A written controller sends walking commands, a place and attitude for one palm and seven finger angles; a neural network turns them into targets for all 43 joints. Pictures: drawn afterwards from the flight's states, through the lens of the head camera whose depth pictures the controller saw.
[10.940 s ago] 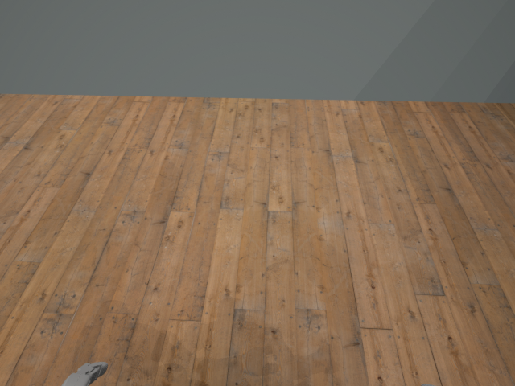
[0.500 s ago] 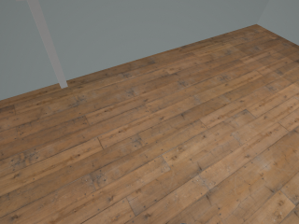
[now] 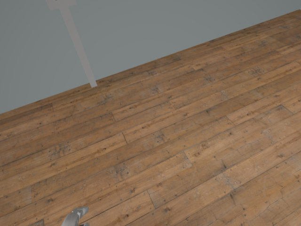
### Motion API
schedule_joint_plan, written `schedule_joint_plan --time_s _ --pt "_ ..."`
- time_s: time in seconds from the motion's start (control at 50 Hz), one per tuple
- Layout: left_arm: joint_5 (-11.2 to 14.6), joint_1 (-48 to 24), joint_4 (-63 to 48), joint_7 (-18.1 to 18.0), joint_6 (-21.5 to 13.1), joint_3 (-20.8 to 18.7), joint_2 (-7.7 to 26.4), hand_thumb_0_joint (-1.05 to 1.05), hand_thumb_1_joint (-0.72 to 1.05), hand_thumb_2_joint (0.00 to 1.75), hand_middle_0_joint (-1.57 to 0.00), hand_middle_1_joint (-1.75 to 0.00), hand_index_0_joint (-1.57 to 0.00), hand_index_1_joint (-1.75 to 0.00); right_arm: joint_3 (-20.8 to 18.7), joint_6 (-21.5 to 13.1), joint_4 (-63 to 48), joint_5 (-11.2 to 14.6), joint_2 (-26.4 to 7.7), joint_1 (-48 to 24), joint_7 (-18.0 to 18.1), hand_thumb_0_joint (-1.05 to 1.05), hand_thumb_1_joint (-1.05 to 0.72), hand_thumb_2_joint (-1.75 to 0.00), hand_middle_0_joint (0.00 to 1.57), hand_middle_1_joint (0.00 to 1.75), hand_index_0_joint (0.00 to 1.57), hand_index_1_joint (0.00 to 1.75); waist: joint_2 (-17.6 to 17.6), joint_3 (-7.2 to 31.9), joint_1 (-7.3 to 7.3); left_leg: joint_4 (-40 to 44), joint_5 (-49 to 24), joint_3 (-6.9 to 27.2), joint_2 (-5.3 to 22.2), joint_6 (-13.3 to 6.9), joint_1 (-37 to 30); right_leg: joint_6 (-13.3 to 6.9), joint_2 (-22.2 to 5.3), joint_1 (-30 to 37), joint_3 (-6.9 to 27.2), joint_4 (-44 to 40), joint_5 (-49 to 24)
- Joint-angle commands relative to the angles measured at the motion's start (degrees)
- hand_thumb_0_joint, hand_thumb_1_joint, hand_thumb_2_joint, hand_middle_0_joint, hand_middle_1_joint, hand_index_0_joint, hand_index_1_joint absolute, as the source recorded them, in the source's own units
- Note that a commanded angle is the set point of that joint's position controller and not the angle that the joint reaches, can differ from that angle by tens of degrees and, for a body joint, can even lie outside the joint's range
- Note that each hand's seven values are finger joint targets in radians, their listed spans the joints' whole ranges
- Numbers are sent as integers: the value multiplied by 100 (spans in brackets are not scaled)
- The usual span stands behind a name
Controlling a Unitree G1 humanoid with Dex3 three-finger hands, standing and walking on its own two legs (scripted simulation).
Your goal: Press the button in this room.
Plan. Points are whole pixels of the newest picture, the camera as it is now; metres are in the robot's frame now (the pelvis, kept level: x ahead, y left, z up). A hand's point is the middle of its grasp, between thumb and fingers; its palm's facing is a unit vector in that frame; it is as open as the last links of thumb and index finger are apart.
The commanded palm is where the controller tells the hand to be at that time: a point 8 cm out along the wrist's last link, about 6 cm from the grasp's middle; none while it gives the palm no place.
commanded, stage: stand and wait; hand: left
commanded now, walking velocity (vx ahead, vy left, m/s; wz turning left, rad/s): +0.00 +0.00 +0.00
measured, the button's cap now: out of the picture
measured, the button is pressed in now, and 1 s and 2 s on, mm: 0 0 0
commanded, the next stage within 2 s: turn or walk to find it in 0.18 s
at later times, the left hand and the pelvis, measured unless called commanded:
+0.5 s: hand out of the picture -0.08 +0.22 -0.18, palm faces +0.26 -0.94 -0.20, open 7.3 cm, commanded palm none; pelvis -0.03 +0.03 +0.00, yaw +10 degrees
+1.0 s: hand (83, 203) +0.22 +0.24 -0.16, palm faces +0.22 -0.95 -0.20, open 7.4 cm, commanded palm none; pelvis +0.14 +0.04 -0.02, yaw +16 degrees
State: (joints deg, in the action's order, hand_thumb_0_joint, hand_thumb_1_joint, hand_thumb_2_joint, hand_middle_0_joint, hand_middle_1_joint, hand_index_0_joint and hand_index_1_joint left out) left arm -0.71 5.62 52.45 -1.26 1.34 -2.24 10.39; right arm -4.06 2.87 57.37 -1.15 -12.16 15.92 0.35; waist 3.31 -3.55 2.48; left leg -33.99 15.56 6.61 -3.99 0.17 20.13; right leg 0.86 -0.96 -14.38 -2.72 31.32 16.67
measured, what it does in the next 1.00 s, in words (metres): walks ahead, turning left: left foot, then right foot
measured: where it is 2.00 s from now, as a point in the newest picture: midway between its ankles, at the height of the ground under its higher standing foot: (140, 201)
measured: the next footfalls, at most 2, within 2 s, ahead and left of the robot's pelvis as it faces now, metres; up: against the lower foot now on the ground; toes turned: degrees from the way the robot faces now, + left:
left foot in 0.46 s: -0.05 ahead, +0.13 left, +0.00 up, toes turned +13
right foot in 0.98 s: +0.29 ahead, -0.04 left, +0.00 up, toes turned +7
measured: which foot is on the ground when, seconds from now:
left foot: up 0.00-0.44, down 0.46-0.98, up 1.00-1.00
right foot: down 0.00-0.46, up 0.48-0.96, down 0.98-1.00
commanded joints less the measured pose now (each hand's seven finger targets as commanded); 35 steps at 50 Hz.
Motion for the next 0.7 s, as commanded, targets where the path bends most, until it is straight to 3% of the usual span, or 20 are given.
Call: schedule_joint_plan --time_s 0.0,0.04,0.08,0.1,0.16,0.26,0.3,0.34,0.38,0.4,0.42,0.44,0.46,0.48,0.52,0.54,0.58,0.68 --pt "-20 468 -327 -137 -139 -313 1221 0 90 90 -20 -30 -20 -30 -216 -18 -559 -30 -623 -211 -15 0 -90 -90 20 30 20 30 -1490 298 -315 -2723 1398 114 281 100 1160 -1028 -2317 177 1908 -1865 -73" --pt "-2 31 -396 -115 -119 -202 945 0 90 90 -20 -30 -20 -30 -218 59 -295 -34 -521 102 -63 0 -90 -90 20 30 20 30 -1076 -46 -44 -3253 822 -95 388 137 979 -734 -1731 -261 1271 -1812 89" --pt "-12 127 -322 -86 -195 -153 794 0 90 90 -20 -30 -20 -30 -167 61 -136 -25 -385 330 -67 0 -90 -90 20 30 20 30 -1101 -9 -11 -3333 391 -243 373 217 888 -607 -1395 -109 704 -1707 -420" --pt "-12 294 -264 -77 -210 -139 784 0 90 90 -20 -30 -20 -30 -152 57 -126 -18 -400 317 -61 0 -90 -90 20 30 20 30 -1210 20 -79 -3254 323 -275 387 252 868 -597 -1330 -23 644 -1684 -527" --pt "-36 639 -75 -77 -228 -134 776 0 90 90 -20 -30 -20 -30 -120 27 -98 -12 -392 127 -40 0 -90 -90 20 30 20 30 -1285 43 -224 -2746 370 -382 524 322 741 -689 -1386 203 693 -1674 -639" --pt "-101 1146 159 -72 -212 -263 1058 0 90 90 -20 -30 -20 -30 -41 -31 -228 39 -349 -432 -23 0 -90 -90 20 30 20 30 -1344 207 -507 -1531 1173 -612 567 350 539 -993 -1757 840 782 -1304 -1830" --pt "-112 1339 289 -47 -217 -291 1133 0 90 90 -20 -30 -20 -30 3 -79 -256 40 -286 -518 -34 0 -90 -90 20 30 20 30 -1407 354 -602 -1071 1238 -771 549 300 317 -987 -1828 947 871 -1371 -1312" --pt "-115 1348 346 -12 -224 -316 1196 0 90 90 -20 -30 -20 -30 15 -135 -274 34 -287 -440 -74 0 -90 -90 20 30 20 30 -1453 393 -572 -580 1240 -952 560 211 43 -913 -1852 842 915 -1490 -121" --pt "-98 1115 344 12 -219 -336 1230 0 90 90 -20 -30 -20 -30 21 -219 -187 10 -267 -28 -92 0 -90 -90 20 30 20 30 -1350 463 -302 375 829 -1149 542 102 -826 -696 -1745 232 656 -1351 975" --pt "-60 989 312 36 -191 -312 1148 0 90 90 -20 -30 -20 -30 17 -273 -82 14 -325 296 -82 0 -90 -90 20 30 20 30 -958 533 -114 1088 446 -1118 484 48 -1705 -432 -1506 -438 321 -1016 1454" --pt "-9 877 211 69 -159 -263 910 0 90 90 -20 -30 -20 -30 -64 -324 17 1 -659 652 -36 0 -90 -90 20 30 20 30 152 533 101 1703 1102 -82 1124 -208 -2404 -105 -1044 -1443 -177 32 1773" --pt "-13 658 -1 139 -148 -171 524 0 90 90 -20 -30 -20 -30 -181 -315 52 -53 -1172 952 -18 0 -90 -90 20 30 20 30 1799 218 266 2382 2397 1689 2355 -648 -2549 188 -303 -2649 -843 1713 1697" --pt "-66 158 -194 153 -141 -144 603 0 90 90 -20 -30 -20 -30 -203 -301 49 -39 -1345 1046 13 0 -90 -90 20 30 20 30 1286 -326 418 2816 2768 2109 2758 -1021 -1863 119 -460 -2934 -294 2350 1446" --pt "-102 61 -166 186 -147 -166 605 0 90 90 -20 -30 -20 -30 -138 -328 52 -34 -1138 809 42 0 -90 -90 20 30 20 30 1042 -524 242 2906 2703 1984 2544 -1053 -1523 101 -607 -2925 -37 2651 995" --pt "-124 300 58 263 -175 -182 626 0 90 90 -20 -30 -20 -30 -4 -423 -45 -19 -791 344 76 0 -90 -90 20 30 20 30 804 -731 -31 2786 1953 1329 2076 -865 -1128 115 -638 -2650 47 3052 357" --pt "-123 577 205 305 -212 -170 621 0 90 90 -20 -30 -20 -30 39 -496 -37 -1 -692 279 77 0 -90 -90 20 30 20 30 605 -537 -143 2705 1407 982 1868 -798 -1257 149 -610 -2526 -14 3124 45" --pt "-120 753 344 309 -219 -131 552 0 90 90 -20 -30 -20 -30 58 -581 -3 27 -650 476 84 0 -90 -90 20 30 20 30 354 -405 -171 2626 548 607 1601 -764 -1450 227 -556 -2448 -87 3223 -310" --pt "-95 405 237 283 -240 -112 531 0 90 90 -20 -30 -20 -30 69 -699 273 77 -475 1061 126 0 -90 -90 20 30 20 30 306 -357 -71 2460 -1055 427 1688 -969 -2157 370 -679 -3009 -90 3179 -556"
